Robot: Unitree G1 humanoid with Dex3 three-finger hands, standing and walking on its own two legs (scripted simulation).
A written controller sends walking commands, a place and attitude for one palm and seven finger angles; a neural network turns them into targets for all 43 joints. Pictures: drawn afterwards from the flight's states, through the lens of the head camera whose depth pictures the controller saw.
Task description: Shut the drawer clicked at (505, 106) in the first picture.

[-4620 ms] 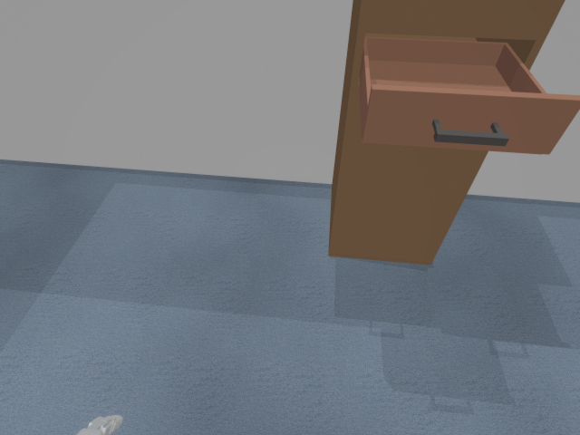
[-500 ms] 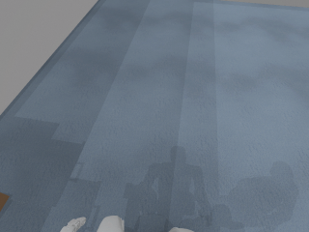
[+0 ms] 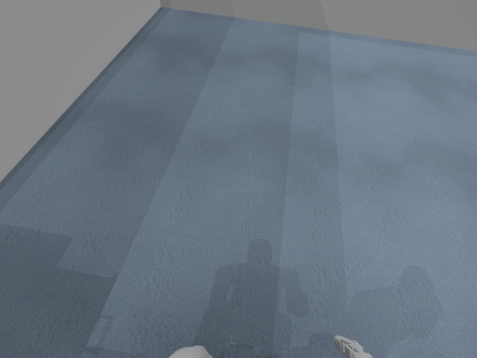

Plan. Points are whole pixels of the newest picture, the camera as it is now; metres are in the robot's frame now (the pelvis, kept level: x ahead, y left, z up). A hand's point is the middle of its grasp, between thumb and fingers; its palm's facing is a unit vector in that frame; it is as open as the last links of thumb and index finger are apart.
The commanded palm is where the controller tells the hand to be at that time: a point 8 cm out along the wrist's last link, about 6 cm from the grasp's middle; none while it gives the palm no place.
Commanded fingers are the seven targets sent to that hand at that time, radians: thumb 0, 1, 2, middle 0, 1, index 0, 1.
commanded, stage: turn to face it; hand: left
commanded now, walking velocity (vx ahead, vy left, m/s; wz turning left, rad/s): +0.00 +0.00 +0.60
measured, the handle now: out of the picture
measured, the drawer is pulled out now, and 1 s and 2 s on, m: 0.28 0.28 0.28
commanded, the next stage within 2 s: none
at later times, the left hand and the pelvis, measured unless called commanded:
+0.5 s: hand (128, 340) +0.16 +0.22 -0.13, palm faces +0.24 -0.95 -0.20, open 7.4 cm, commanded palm none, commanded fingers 0.00 0.90 0.90 -0.20 -0.30 -0.20 -0.30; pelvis +0.05 +0.00 +0.02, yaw +14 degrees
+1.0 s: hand out of the picture -0.04 +0.15 -0.14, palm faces +0.58 -0.77 -0.27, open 7.4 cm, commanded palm none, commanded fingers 0.00 0.90 0.90 -0.20 -0.30 -0.20 -0.30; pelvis +0.05 -0.03 +0.02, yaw +35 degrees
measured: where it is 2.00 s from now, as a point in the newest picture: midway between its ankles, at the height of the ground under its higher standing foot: outside the picture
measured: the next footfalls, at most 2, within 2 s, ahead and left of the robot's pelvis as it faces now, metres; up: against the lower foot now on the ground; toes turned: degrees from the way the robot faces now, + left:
right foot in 0.64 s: +0.10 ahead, -0.14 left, +0.00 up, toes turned +21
left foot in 1.08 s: +0.02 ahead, +0.11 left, +0.00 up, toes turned +43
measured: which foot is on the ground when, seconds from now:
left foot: down 0.00-0.62, up 0.64-1.00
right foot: up 0.00-0.62, down 0.64-1.00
